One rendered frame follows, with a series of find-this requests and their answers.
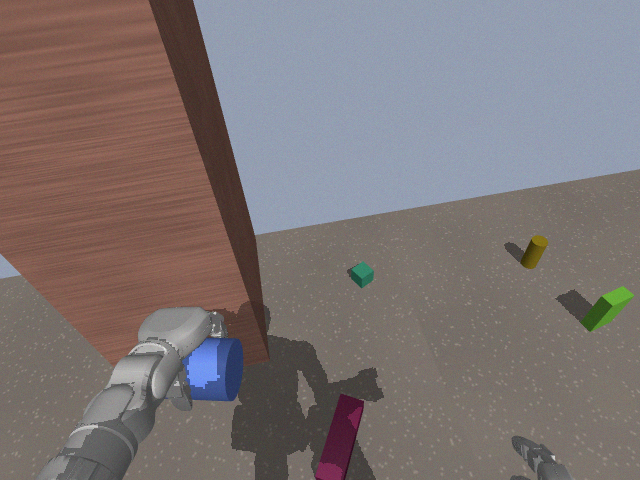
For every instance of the left robot hand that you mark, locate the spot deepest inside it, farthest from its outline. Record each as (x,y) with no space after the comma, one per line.
(183,328)

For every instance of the right robot hand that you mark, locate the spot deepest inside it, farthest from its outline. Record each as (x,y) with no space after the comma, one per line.
(540,459)

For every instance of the left robot arm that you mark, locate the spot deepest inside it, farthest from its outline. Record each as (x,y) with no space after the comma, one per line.
(105,441)

